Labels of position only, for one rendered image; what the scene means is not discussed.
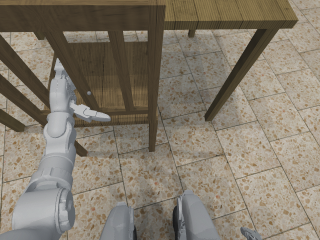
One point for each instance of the robot right hand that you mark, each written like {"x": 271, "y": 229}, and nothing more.
{"x": 250, "y": 234}

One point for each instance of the right robot thigh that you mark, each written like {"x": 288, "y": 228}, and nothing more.
{"x": 198, "y": 223}

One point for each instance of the chair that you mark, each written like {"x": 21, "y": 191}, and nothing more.
{"x": 123, "y": 77}

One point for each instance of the table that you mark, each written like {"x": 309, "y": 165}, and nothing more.
{"x": 267, "y": 16}

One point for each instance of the robot left upper arm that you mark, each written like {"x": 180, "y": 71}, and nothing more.
{"x": 42, "y": 215}

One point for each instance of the robot thigh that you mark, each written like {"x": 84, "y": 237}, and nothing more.
{"x": 198, "y": 223}
{"x": 119, "y": 223}

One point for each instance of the left robot thigh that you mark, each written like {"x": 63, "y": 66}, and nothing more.
{"x": 119, "y": 223}

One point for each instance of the robot left hand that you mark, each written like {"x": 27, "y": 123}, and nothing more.
{"x": 62, "y": 91}

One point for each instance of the left robot forearm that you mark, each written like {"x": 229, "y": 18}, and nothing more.
{"x": 58, "y": 159}

